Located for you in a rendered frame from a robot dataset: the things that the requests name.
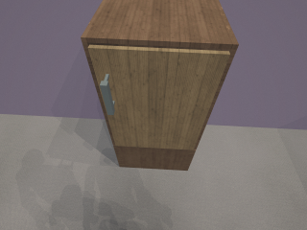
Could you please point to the handle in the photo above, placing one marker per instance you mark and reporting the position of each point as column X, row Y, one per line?
column 105, row 89

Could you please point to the cupboard door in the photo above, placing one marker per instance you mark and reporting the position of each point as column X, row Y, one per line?
column 162, row 95

